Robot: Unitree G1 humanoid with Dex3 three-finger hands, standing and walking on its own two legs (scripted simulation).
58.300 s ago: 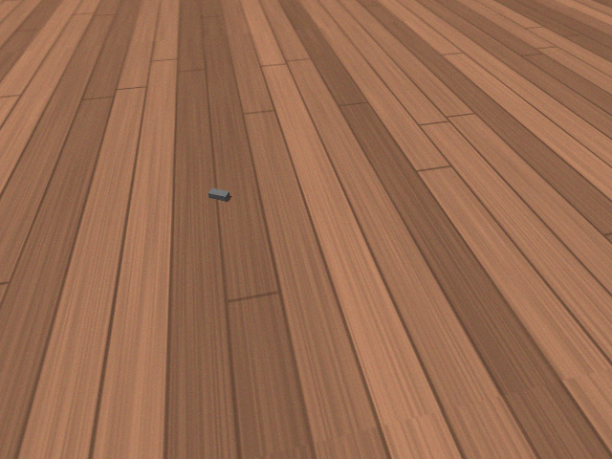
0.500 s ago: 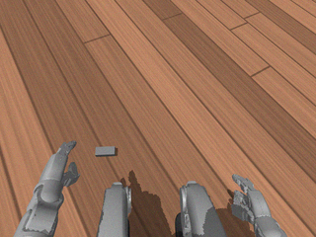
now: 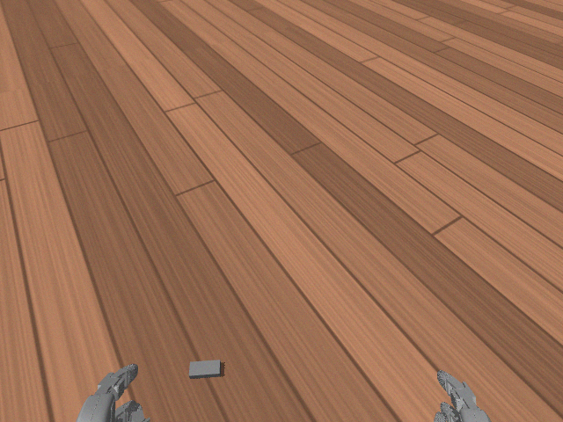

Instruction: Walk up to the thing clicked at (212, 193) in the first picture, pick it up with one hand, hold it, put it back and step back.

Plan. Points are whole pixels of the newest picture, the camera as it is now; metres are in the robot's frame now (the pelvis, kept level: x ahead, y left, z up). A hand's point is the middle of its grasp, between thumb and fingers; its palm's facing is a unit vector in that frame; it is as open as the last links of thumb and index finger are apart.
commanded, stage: home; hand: left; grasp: from above
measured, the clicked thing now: (205, 369) +0.45 +0.21 -0.69
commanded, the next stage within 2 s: none
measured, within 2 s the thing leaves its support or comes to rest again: neither
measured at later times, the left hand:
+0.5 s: hand out of the picture +0.16 +0.18 -0.03, palm faces +0.07 -0.98 -0.19, open 7.4 cm
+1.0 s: hand out of the picture +0.17 +0.18 -0.03, palm faces +0.06 -0.98 -0.19, open 7.4 cm
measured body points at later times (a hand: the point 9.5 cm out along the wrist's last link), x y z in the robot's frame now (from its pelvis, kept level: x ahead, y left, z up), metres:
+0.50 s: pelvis +0.00 +0.00 +0.01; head +0.02 +0.01 +0.46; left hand +0.15 +0.23 -0.02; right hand +0.17 -0.24 -0.04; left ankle +0.02 +0.13 -0.67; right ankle +0.01 -0.14 -0.67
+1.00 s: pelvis +0.01 +0.00 +0.01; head +0.03 +0.01 +0.46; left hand +0.16 +0.23 -0.01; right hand +0.17 -0.25 -0.05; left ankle +0.02 +0.13 -0.67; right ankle +0.01 -0.14 -0.67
